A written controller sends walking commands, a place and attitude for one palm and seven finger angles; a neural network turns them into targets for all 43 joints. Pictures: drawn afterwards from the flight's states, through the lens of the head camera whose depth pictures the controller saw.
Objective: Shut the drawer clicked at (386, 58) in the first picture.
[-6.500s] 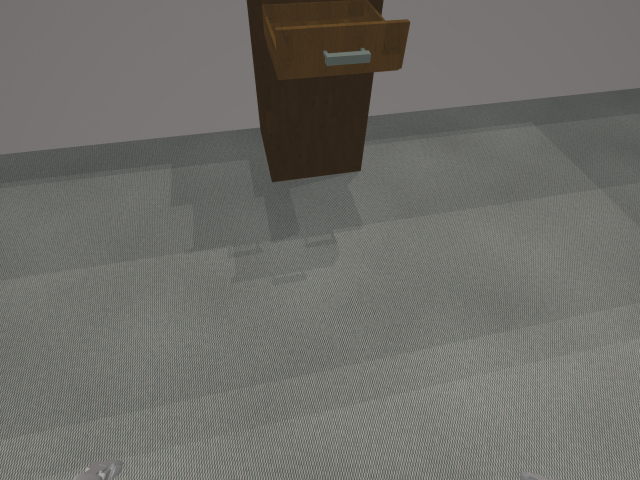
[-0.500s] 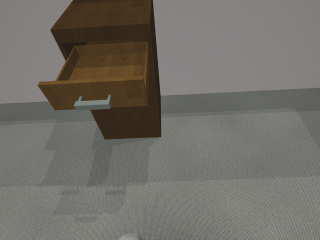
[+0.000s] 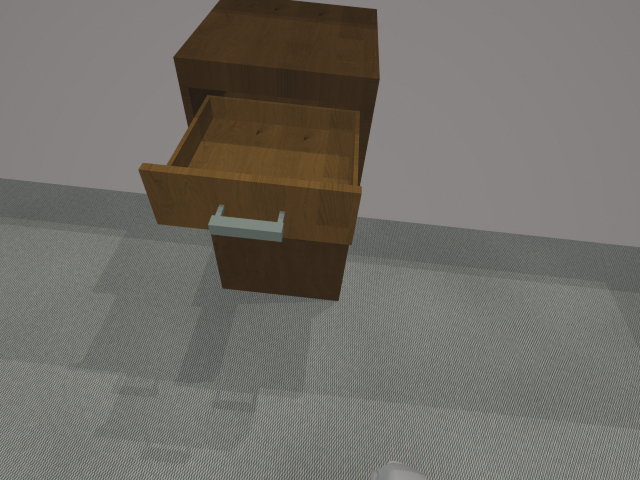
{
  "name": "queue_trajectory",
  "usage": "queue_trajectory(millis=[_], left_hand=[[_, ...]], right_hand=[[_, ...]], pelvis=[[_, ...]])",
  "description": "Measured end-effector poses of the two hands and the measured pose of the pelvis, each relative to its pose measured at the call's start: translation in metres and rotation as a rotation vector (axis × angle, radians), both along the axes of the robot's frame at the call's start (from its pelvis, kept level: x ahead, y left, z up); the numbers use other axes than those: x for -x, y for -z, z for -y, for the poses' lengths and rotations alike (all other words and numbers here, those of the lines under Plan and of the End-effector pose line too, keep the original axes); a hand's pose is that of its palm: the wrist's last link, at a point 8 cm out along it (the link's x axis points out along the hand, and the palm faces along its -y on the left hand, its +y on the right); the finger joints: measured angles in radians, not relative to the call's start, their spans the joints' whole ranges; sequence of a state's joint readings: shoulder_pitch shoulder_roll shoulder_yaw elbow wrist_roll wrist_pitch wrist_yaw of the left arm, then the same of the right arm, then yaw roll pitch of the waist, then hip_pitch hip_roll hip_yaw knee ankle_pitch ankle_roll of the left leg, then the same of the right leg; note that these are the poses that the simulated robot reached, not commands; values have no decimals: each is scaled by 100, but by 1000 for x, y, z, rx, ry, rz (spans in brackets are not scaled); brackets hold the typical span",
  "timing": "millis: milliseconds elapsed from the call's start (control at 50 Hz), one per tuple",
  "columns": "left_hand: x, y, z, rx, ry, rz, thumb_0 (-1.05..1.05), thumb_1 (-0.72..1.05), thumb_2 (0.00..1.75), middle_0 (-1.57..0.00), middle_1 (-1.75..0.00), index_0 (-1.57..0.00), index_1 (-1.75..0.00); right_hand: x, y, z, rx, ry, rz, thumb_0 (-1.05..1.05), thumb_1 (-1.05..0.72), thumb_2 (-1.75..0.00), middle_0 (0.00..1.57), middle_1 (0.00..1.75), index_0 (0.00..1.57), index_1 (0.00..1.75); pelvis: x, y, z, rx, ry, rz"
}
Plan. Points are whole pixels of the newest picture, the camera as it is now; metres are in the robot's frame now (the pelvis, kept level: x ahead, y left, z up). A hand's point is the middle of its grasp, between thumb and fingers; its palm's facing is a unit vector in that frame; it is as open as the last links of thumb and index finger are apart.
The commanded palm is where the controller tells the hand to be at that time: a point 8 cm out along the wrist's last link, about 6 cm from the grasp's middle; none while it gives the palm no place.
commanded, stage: take the last steps up to it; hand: left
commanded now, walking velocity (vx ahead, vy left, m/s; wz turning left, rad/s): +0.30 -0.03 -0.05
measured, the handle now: (249, 220) +0.55 +0.18 -0.04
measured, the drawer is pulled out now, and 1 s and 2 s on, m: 0.30 0.30 0.30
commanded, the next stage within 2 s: come to a stop and stand still in 0.56 s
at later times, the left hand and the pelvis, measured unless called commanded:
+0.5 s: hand (248, 407) +0.26 +0.13 -0.17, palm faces +0.01 -0.97 -0.24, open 7.2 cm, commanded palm none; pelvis +0.17 -0.05 -0.01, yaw -1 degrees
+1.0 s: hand (235, 434) +0.22 +0.14 -0.19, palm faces +0.02 -0.99 -0.17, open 7.4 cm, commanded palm none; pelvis +0.24 -0.02 -0.01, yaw -3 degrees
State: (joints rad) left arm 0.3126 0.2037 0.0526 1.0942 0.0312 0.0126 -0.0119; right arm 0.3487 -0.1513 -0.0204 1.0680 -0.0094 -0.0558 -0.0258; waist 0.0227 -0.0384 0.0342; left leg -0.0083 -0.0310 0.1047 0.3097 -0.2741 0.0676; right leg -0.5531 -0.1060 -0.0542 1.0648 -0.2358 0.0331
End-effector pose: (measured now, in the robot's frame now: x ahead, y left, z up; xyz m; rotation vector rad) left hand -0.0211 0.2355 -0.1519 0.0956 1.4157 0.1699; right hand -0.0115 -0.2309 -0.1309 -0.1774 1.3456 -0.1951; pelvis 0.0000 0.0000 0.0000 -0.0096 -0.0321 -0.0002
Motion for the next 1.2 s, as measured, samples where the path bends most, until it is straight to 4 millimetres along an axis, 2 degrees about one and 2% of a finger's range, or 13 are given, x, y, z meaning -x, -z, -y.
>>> queue_trajectory(millis=[100,200,280,340,400,500,560,660,780,880,960,1100,1200], left_hand=[[-82,1,7,5,52,98,1,91,90,-19,-30,-20,-30],[-175,-1,25,2,138,191,1,91,90,-19,-30,-20,-30],[-250,-2,47,-12,197,285,1,91,90,-19,-30,-20,-30],[-285,-1,59,-33,188,363,1,91,90,-19,-30,-20,-30],[-287,-6,64,-42,158,347,0,91,90,-19,-30,-20,-30],[-268,-13,60,-78,102,241,-1,94,90,-20,-30,-20,-30],[-257,-15,55,-81,92,177,-1,94,90,-20,-30,-20,-30],[-238,-13,53,-48,42,89,0,93,90,-20,-30,-20,-30],[-219,3,53,7,-20,-32,0,91,90,-20,-30,-20,-30],[-219,11,53,38,-19,-104,1,91,90,-19,-30,-20,-30],[-231,9,48,24,13,-107,1,91,90,-20,-30,-20,-30],[-262,-1,38,-74,60,-1,1,90,90,-20,-30,-20,-30],[-271,-9,51,-139,93,91,0,91,90,-19,-30,-20,-30]], right_hand=[[30,6,-14,-32,72,-135,0,-92,-90,20,30,20,30],[44,12,-24,-75,147,-247,0,-91,-90,20,30,20,30],[39,21,-23,-115,190,-331,0,-91,-90,20,30,20,30],[16,33,-12,-139,199,-359,0,-91,-90,21,30,20,30],[-33,38,6,-134,174,-287,0,-91,-90,21,30,20,30],[-141,32,33,-103,112,-65,0,-91,-90,20,30,20,30],[-197,24,43,-85,78,40,0,-92,-90,20,30,20,30],[-262,12,53,-45,16,112,1,-94,-90,20,30,20,30],[-321,8,34,-12,-52,157,0,-93,-90,20,30,20,30],[-340,5,6,-24,-58,153,0,-92,-90,20,30,20,30],[-341,8,1,-31,-18,163,-1,-93,-90,21,30,20,30],[-309,19,33,-37,22,136,-2,-93,-90,21,30,20,30],[-269,38,67,-65,60,88,-1,-92,-90,21,30,20,30]], pelvis=[[-30,3,1,-12,6,1],[-66,11,11,-20,16,2],[-103,22,26,-16,24,3],[-127,32,40,-22,20,13],[-143,26,48,-10,15,22],[-169,11,55,-9,18,7],[-184,5,56,-9,23,-4],[-210,1,49,-5,24,-13],[-240,7,31,22,28,-7],[-252,6,22,-9,39,2],[-246,6,22,-22,54,-12],[-224,10,40,-28,64,-24],[-209,18,66,-38,53,-9]])
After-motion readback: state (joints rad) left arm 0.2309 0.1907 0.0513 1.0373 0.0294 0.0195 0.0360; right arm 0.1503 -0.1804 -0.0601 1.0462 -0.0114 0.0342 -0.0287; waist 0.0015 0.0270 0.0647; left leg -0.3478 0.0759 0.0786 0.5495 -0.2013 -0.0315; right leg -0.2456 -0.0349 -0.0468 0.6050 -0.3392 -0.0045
